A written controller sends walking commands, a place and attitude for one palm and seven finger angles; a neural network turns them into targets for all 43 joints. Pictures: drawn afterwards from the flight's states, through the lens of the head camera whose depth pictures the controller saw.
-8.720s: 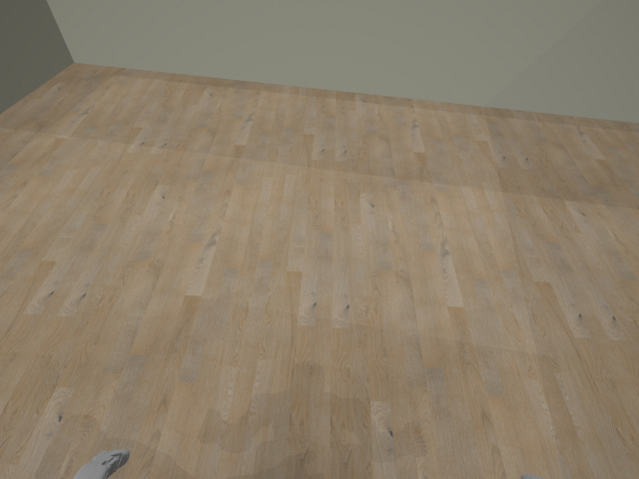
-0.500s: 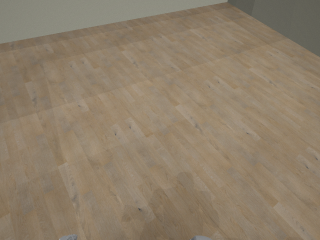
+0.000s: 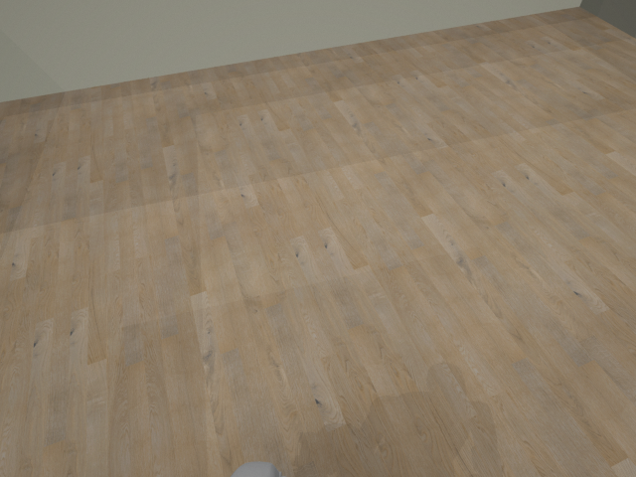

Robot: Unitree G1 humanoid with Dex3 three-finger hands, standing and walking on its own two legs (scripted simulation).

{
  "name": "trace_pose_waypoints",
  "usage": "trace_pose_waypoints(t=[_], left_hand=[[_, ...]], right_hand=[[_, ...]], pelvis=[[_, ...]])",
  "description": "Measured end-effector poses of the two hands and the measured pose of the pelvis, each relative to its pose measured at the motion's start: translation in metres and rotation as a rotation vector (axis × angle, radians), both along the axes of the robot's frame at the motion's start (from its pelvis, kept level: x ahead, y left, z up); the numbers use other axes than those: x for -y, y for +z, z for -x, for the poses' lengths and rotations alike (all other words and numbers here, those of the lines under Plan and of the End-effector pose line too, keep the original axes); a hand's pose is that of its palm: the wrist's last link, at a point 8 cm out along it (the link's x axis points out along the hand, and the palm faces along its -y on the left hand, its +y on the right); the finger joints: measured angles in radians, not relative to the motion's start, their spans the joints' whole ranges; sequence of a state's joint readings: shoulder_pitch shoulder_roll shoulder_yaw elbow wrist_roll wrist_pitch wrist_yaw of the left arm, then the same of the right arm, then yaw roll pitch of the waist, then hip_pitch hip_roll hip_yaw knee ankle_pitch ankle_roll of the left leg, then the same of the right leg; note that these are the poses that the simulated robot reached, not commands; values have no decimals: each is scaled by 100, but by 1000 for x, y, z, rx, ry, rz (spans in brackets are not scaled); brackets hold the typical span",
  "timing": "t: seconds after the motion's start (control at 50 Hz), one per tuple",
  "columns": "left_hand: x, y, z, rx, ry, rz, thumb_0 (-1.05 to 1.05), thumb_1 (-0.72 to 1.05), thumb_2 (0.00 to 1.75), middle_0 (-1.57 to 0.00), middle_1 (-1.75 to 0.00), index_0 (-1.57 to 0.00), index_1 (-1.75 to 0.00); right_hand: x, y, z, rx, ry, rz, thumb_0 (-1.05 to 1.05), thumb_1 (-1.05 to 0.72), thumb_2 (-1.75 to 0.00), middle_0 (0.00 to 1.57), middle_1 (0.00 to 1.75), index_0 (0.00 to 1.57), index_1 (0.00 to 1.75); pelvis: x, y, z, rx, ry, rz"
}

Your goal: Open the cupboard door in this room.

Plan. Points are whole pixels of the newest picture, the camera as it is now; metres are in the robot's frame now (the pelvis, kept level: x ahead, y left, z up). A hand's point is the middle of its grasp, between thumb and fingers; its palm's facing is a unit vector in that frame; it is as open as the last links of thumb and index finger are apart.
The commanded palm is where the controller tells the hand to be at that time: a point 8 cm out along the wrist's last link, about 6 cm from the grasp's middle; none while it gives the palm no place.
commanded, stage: turn or walk to find it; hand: left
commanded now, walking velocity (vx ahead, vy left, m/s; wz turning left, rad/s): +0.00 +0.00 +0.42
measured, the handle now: out of the picture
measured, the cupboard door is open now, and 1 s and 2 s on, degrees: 0 0 0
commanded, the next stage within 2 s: none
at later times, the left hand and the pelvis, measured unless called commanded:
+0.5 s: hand out of the picture +0.00 +0.27 -0.17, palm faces +0.24 -0.93 -0.27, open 7.4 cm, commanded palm none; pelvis -0.03 +0.04 +0.00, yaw +11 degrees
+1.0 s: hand out of the picture -0.06 +0.18 -0.15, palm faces +0.43 -0.86 -0.27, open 7.3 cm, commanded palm none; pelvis -0.04 -0.02 +0.00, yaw +25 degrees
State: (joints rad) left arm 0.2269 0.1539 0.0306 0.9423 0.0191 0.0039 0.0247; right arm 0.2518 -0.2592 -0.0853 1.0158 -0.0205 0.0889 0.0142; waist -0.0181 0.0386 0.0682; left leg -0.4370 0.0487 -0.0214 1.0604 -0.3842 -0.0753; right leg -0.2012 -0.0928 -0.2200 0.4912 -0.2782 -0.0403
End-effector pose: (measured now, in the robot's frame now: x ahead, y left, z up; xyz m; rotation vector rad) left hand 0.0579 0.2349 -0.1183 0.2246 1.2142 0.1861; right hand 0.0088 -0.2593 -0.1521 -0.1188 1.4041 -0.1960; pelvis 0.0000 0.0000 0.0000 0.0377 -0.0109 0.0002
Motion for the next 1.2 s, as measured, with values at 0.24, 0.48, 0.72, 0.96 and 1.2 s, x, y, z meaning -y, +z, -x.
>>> trace_pose_waypoints(t=[0.24, 0.48, 0.72, 0.96, 1.2], left_hand=[[-60, -43, 94, -148, 197, 44, 1, 90, 90, -20, -30, -21, -30], [-77, -15, 76, -32, 232, 11, 1, 90, 90, -19, -30, -20, -30], [-20, 5, 56, 110, 233, -47, 1, 90, 90, -20, -30, -20, -30], [18, 4, 127, 33, 405, -13, 1, 91, 90, -20, -30, -21, -30], [1, -40, 242, -100, 604, 56, 1, 90, 90, -20, -30, -21, -30]], right_hand=[[-59, 19, -98, 223, 227, 61, 1, -91, -90, 20, 30, 20, 29], [-84, 26, -94, 229, 285, 13, 0, -91, -90, 20, 30, 21, 30], [-23, -14, -51, 69, 281, -38, 1, -91, -90, 20, 30, 21, 30], [-1, -1, -62, 6, 404, -9, 1, -91, -90, 20, 30, 20, 29], [-84, 14, -123, 200, 629, 20, 1, -91, -90, 20, 30, 20, 29]], pelvis=[[-39, -16, 15, 3, 102, 32], [-42, 0, 24, -2, 178, 44], [8, -10, 34, 3, 289, 9], [25, 0, 40, 6, 415, -5], [-2, -17, 70, 5, 526, 33]])
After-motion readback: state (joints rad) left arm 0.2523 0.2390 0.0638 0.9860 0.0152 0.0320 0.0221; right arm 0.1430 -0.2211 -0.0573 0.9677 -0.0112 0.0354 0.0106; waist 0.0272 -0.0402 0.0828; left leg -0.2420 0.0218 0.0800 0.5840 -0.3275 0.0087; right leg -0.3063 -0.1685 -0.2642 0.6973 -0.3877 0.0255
